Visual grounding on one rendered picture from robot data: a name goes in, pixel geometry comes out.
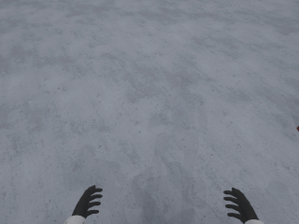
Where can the right robot hand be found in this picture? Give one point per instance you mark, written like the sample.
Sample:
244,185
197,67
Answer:
243,205

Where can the left robot hand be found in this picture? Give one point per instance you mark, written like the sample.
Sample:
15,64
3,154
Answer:
84,204

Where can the robot left forearm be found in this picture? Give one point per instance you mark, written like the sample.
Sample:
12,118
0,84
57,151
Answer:
76,219

